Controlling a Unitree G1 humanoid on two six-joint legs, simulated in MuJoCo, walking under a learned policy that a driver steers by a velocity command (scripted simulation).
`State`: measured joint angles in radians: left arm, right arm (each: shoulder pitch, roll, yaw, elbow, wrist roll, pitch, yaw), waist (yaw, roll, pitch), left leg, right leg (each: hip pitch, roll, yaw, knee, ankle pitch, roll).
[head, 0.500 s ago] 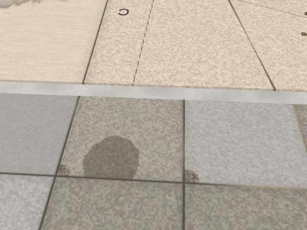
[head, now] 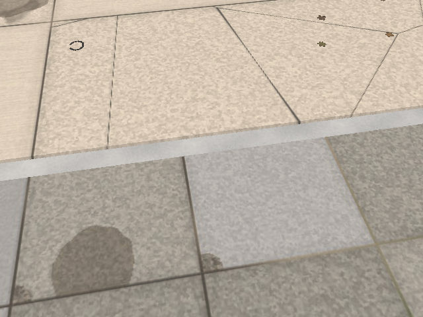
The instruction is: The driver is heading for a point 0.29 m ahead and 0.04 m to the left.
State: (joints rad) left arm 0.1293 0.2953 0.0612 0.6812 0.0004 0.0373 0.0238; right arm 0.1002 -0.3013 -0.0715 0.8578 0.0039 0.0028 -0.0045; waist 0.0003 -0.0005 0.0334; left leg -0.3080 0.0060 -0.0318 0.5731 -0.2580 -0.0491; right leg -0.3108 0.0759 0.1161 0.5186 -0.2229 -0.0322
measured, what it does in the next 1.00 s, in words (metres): steps on the spot: left foot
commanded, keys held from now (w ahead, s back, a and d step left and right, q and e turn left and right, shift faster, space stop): no key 1.00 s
